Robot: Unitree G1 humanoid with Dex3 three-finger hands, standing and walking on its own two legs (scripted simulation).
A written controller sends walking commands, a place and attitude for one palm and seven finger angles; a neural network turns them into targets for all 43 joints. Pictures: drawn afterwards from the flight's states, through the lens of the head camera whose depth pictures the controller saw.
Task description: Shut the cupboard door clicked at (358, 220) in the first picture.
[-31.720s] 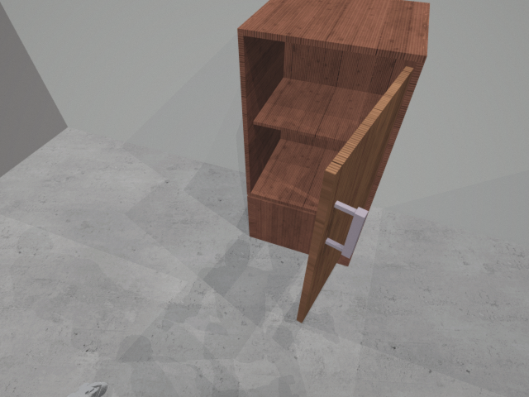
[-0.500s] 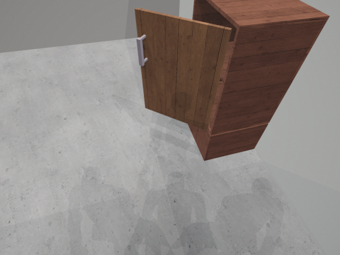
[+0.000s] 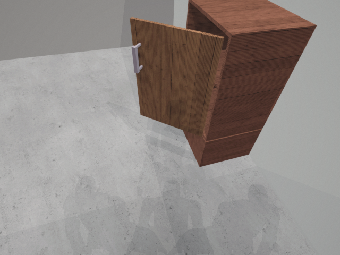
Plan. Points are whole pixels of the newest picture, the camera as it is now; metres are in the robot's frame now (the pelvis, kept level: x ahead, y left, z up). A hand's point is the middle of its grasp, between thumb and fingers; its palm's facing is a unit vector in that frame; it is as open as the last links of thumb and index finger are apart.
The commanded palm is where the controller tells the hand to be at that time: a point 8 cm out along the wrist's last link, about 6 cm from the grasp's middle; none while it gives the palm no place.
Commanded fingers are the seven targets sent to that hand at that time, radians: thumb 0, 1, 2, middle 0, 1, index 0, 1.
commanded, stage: look to check the result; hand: left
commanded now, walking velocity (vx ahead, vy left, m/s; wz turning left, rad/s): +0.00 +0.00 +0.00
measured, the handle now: (137, 58) +0.97 +0.20 -0.03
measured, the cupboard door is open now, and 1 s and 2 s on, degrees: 48 48 48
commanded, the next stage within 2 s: walk to a spot facing it in 0.50 s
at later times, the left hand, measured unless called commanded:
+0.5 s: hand out of the picture -0.03 +0.15 -0.18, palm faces +0.04 -0.99 -0.16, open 7.4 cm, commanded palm none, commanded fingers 0.00 0.90 0.90 -0.20 -0.30 -0.20 -0.30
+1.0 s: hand out of the picture +0.01 +0.20 -0.21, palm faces +0.21 -0.96 -0.20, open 7.4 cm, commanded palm none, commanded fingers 0.00 0.90 0.90 -0.20 -0.30 -0.20 -0.30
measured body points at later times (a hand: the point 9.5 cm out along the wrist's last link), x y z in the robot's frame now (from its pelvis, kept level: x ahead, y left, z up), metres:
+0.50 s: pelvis +0.01 -0.01 +0.00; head +0.02 +0.00 +0.45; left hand -0.03 +0.20 -0.16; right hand -0.01 -0.22 -0.16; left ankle +0.05 +0.10 -0.74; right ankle -0.03 -0.11 -0.74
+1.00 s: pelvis +0.01 +0.01 -0.03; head +0.04 +0.03 +0.42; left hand +0.00 +0.25 -0.19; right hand +0.06 -0.23 -0.17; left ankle +0.04 +0.09 -0.74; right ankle -0.04 -0.11 -0.72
